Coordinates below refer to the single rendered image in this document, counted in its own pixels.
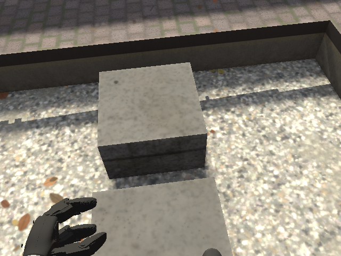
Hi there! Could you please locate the robot left hand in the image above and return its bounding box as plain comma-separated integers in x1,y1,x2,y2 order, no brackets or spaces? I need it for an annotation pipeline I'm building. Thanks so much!
21,197,107,256

